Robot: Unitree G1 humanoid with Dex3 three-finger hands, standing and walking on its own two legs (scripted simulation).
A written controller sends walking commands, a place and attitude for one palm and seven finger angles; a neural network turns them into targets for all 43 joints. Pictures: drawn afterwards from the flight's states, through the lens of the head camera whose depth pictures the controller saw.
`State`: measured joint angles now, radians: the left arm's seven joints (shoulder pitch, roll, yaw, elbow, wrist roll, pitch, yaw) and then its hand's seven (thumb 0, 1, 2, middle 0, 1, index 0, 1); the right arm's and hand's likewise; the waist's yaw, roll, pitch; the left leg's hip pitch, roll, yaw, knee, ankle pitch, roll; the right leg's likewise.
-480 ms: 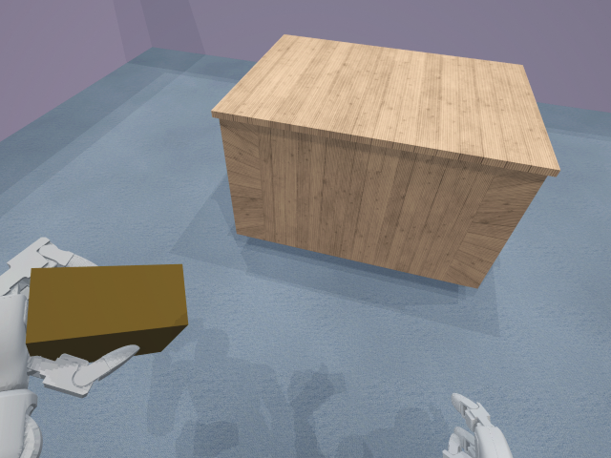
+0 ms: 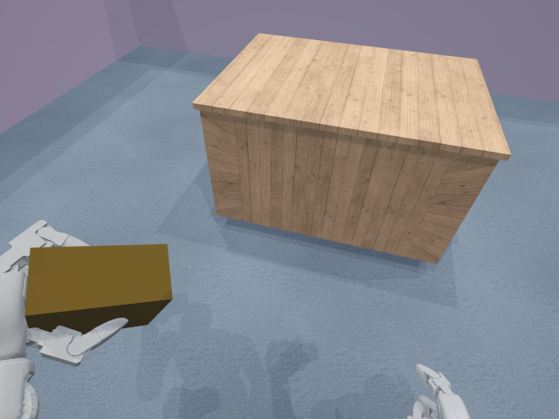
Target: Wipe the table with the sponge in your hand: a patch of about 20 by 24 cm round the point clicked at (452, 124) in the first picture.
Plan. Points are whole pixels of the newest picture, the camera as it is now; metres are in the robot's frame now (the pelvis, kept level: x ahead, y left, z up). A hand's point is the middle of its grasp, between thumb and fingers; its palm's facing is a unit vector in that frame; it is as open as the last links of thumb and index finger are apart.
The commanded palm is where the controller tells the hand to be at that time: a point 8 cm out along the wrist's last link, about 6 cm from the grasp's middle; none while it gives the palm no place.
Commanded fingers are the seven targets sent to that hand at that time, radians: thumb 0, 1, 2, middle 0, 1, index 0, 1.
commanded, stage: walk to a spot facing it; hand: left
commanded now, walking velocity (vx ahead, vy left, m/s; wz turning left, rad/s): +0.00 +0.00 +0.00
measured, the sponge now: (119, 291) +0.22 +0.20 +0.14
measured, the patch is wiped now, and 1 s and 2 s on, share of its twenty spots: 0.00 0.00 0.00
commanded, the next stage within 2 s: turn to face it in 1.16 s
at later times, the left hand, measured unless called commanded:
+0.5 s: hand (177, 239) +0.29 +0.15 +0.16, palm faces +0.23 -0.89 -0.39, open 10.1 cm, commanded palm +0.24 +0.21 +0.18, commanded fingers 0.00 0.10 1.30 -1.20 -1.60 -1.20 -1.60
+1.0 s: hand (254, 149) +0.45 +0.07 +0.18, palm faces +0.07 -0.89 -0.45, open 10.1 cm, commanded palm +0.42 +0.13 +0.18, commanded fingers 0.00 0.10 1.30 -1.20 -1.60 -1.20 -1.60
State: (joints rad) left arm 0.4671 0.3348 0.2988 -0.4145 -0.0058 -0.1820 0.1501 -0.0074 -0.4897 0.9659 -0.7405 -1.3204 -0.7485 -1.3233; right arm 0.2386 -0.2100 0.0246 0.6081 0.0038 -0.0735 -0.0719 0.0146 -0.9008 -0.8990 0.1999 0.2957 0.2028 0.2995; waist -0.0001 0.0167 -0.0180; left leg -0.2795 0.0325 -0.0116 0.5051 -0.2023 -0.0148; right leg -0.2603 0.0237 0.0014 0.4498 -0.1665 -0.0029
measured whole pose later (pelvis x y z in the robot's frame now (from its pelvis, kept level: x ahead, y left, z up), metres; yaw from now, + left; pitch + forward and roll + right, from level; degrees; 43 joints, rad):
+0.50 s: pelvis +0.04 -0.04 -0.01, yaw -9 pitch -1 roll +0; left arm 0.45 0.33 0.30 -0.44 -0.01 -0.21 0.13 -0.01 -0.49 0.97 -0.74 -1.32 -0.75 -1.33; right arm 0.24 -0.21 0.02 0.64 -0.01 -0.04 -0.04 0.02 -0.90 -0.90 0.20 0.30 0.20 0.30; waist -0.01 0.01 -0.01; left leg -0.53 0.09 0.03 1.15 -0.37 -0.05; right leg -0.27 0.07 -0.07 0.57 -0.29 -0.10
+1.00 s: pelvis +0.17 -0.07 +0.00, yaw -22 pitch +0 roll -1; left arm 0.46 0.38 0.36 -0.50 0.00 -0.22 0.15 -0.01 -0.49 0.97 -0.74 -1.32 -0.75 -1.33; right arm 0.23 -0.12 0.06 0.58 -0.01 -0.10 -0.05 0.01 -0.90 -0.90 0.20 0.30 0.20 0.30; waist 0.00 0.01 0.03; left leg -0.17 0.18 0.26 0.50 -0.30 -0.05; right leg -0.48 -0.08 -0.13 0.85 -0.35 0.01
